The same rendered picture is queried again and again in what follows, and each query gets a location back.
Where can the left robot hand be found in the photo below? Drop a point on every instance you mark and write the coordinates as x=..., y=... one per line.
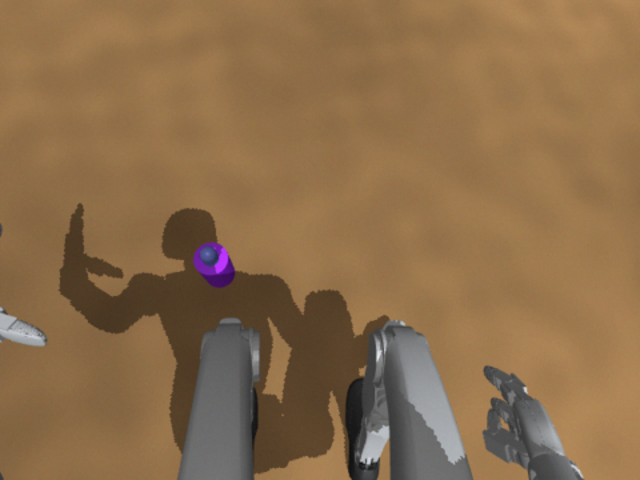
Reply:
x=19, y=331

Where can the right robot hand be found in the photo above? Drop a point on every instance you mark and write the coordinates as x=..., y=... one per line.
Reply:
x=532, y=431

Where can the bottle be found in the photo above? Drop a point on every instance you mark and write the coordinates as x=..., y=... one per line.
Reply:
x=213, y=263

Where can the right robot foot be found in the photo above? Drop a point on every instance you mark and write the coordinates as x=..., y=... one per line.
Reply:
x=354, y=414

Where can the right robot arm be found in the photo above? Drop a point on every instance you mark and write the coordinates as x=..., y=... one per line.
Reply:
x=553, y=467

